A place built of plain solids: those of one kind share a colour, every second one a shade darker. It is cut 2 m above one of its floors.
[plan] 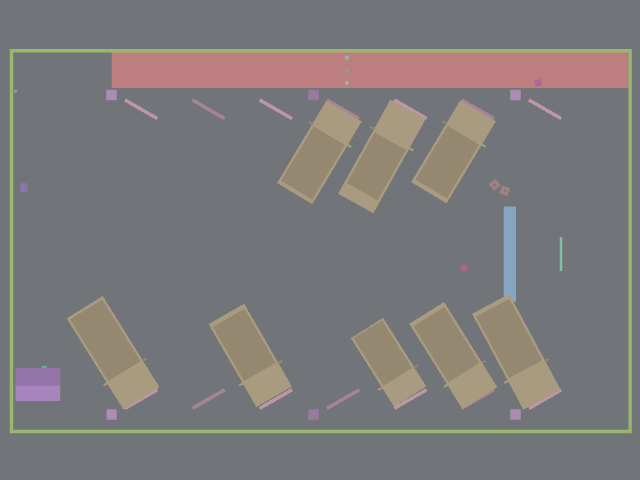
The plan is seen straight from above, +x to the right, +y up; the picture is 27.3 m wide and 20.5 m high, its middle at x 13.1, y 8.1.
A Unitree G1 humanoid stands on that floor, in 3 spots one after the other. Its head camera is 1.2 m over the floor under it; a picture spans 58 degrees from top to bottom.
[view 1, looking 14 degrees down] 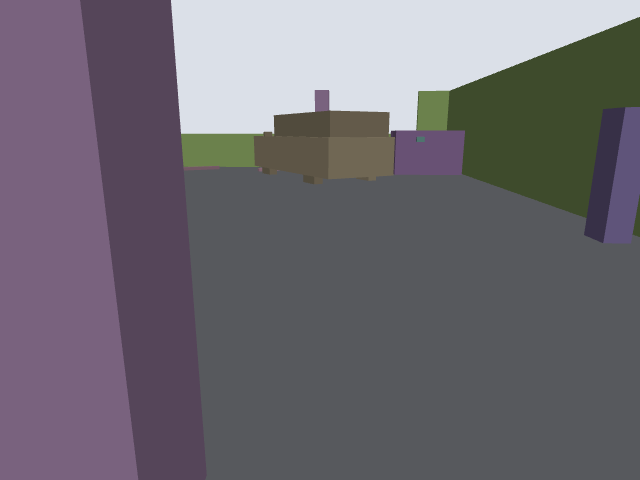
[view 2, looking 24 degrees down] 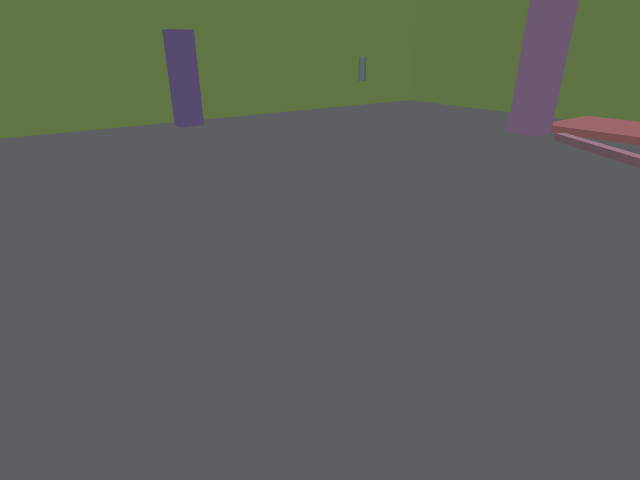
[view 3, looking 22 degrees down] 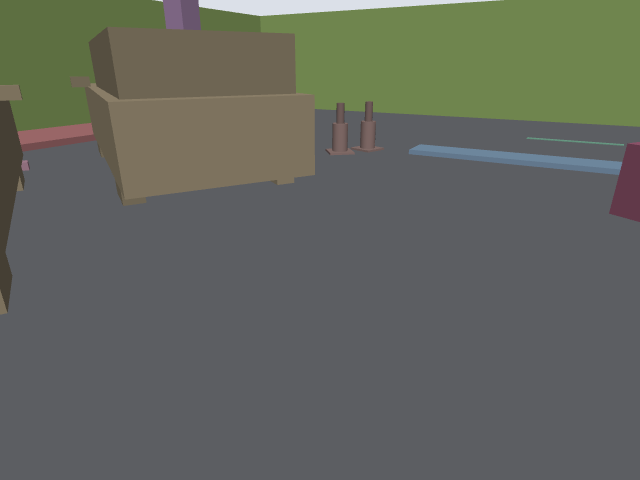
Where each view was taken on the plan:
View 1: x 3.50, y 15.35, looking -87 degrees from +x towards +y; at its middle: ground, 4.96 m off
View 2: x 7.78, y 7.73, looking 144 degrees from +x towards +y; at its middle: ground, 2.95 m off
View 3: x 14.85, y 7.50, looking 30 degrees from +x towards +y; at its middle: ground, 3.20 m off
